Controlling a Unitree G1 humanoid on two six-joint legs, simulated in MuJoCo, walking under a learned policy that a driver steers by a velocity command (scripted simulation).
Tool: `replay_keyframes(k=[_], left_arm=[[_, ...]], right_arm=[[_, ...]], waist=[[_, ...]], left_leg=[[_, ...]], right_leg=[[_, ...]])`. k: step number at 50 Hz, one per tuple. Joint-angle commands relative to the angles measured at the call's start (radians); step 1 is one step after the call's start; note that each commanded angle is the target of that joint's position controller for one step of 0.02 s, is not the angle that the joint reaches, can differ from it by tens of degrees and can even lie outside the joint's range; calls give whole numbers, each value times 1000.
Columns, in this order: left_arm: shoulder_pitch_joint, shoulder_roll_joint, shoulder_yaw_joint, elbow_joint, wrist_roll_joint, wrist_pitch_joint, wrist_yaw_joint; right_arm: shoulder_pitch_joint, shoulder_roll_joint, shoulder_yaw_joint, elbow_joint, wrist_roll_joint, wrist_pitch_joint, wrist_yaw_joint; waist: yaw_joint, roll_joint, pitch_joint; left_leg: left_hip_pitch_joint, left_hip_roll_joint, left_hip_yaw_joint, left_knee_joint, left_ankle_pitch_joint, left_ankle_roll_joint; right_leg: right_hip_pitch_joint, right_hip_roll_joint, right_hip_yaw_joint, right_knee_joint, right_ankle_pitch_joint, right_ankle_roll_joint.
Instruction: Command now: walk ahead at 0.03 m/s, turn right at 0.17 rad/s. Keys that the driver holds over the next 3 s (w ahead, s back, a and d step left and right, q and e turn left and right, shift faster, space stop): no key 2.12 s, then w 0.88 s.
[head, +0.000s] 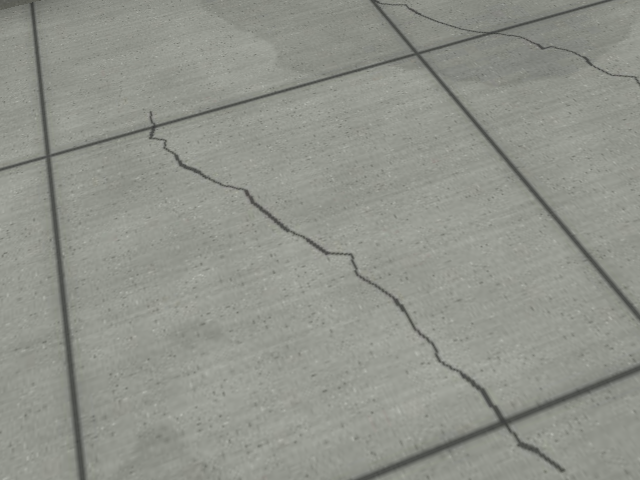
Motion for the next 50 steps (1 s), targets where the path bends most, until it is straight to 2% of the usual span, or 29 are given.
replay_keyframes(k=[1,3,6,8,9,10,11,12,13,14,16,19,22,35,50], left_arm=[[0,122,27,-38,-3,-18,12],[8,126,27,-20,0,-21,10],[20,133,29,6,7,-18,8],[7,135,29,21,2,-14,11],[-6,131,27,26,-6,-12,13],[8,108,19,32,-7,-16,15],[28,81,13,36,-7,-19,12],[50,65,14,52,-12,-11,6],[44,93,16,80,-2,-9,6],[46,109,24,99,-3,-12,5],[58,122,31,128,-4,-20,4],[71,100,25,173,-7,-28,9],[81,96,24,216,-9,-27,14],[135,81,12,357,-11,-25,26],[159,36,-1,432,-12,-24,33]], right_arm=[[73,-74,-21,-19,0,-1,0],[46,-44,-10,-20,4,3,-2],[32,-44,-7,-13,6,6,-11],[57,-33,-3,5,8,-1,-17],[80,-22,2,18,4,-10,-20],[82,-42,2,23,-8,-24,-23],[80,-81,2,16,-23,-39,-26],[-9,-114,-7,21,0,-44,-20],[-48,-63,6,12,0,-52,-10],[-33,-53,9,22,1,-58,-7],[3,-58,8,50,5,-63,-15],[29,-47,8,82,6,-63,-19],[33,-43,8,108,4,-62,-21],[62,-8,24,224,5,-66,-27],[119,33,40,308,5,-68,-36]], waist=[[2,-154,-125],[15,-155,-113],[35,-180,-99],[16,-160,-98],[-4,-136,-98],[1,-95,-101],[23,-22,-101],[83,113,-22],[70,79,-11],[55,61,-12],[44,42,-15],[32,-9,-12],[29,-31,-2],[36,-41,3],[36,-37,18]], left_leg=[[23,-8,-34,4,34,-3],[55,-10,-35,-100,41,-2],[105,-30,-26,-229,51,5],[176,-41,-15,-371,135,18],[253,-36,-17,-494,255,27],[325,23,-88,-549,324,38],[344,135,-205,-597,345,59],[137,156,-235,-602,305,91],[84,135,-218,-624,240,79],[82,103,-188,-627,207,58],[121,72,-156,-617,216,49],[179,66,-146,-598,233,58],[182,65,-145,-599,225,64],[184,54,-134,-598,256,68],[177,49,-130,-587,284,66]], right_leg=[[117,-231,160,-137,526,-147],[111,-226,164,-141,423,-144],[92,-228,202,-141,289,-149],[66,-215,215,-122,206,-131],[25,-201,213,-111,146,-100],[-31,-183,219,-106,73,-54],[-65,-134,179,-57,6,-17],[34,-43,95,-92,-21,2],[116,-56,101,-91,26,10],[143,-67,111,-90,62,5],[136,-87,125,-92,99,-3],[83,-92,132,-121,73,3],[75,-91,135,-139,59,9],[96,-103,135,-151,71,9],[100,-104,124,-137,98,10]])
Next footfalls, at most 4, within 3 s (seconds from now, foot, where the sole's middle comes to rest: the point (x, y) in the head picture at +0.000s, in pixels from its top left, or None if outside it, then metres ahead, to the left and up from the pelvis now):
0.20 left None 0.02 0.12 -0.78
2.44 right None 0.15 -0.09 -0.78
2.92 left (332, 470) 0.50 0.05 -0.78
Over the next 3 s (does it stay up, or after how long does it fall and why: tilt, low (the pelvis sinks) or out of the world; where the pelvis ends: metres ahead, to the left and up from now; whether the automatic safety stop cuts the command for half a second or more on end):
stays up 0.37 0.00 -0.02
